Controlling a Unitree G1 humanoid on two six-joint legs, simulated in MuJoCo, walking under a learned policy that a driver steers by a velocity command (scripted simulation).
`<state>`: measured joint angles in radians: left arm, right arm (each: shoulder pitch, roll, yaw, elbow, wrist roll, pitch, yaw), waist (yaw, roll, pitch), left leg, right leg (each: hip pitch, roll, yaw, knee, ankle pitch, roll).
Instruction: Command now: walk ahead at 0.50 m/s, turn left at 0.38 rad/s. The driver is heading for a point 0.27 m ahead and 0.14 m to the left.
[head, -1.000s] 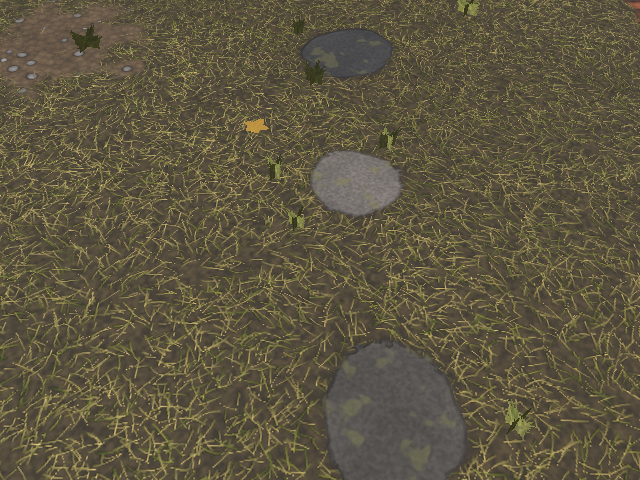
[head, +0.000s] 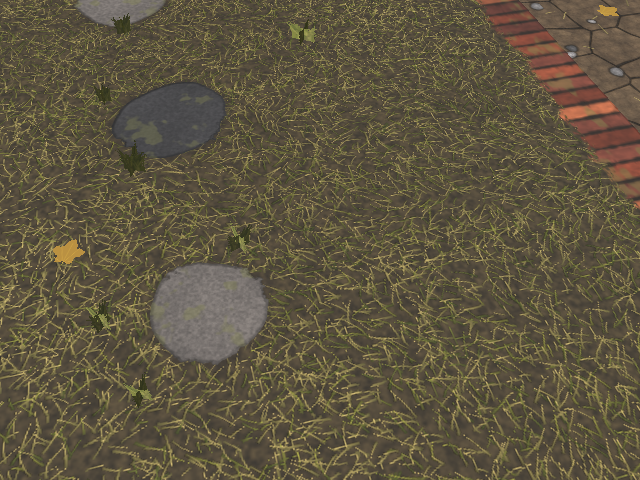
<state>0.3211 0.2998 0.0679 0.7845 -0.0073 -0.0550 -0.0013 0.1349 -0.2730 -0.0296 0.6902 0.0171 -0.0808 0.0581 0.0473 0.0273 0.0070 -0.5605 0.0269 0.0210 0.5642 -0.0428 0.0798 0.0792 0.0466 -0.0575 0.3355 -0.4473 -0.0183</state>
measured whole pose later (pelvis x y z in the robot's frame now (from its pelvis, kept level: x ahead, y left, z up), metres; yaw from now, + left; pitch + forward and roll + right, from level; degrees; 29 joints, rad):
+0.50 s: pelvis +0.24 +0.02 +0.01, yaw +9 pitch +2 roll +1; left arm 0.13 0.26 0.04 0.73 0.03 -0.08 -0.01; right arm 0.26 -0.28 -0.04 0.75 0.00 -0.03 -0.01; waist -0.04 -0.02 0.01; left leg -0.14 -0.12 -0.09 0.48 -0.36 0.08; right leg -0.44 -0.01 0.03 0.48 -0.02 -0.01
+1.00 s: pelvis +0.29 +0.04 +0.01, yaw +9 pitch -1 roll +0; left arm 0.15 0.23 0.04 0.86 0.00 -0.01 0.01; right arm 0.27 -0.22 -0.03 0.83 -0.01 -0.01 -0.02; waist 0.00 0.00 0.02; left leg -0.17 -0.01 -0.03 0.57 -0.39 0.01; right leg -0.33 0.00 0.02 0.55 -0.22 0.01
